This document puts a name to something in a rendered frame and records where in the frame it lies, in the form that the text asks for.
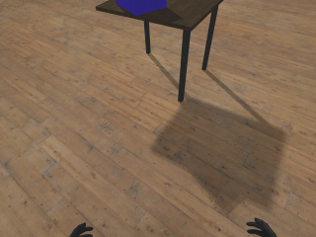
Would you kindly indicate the robot left hand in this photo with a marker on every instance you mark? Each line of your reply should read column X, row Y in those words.
column 81, row 228

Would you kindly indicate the carton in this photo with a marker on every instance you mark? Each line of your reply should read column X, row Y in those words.
column 140, row 7

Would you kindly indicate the table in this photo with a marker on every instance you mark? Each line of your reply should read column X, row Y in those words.
column 179, row 14

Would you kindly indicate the robot right hand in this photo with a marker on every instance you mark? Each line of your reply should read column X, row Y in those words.
column 261, row 224

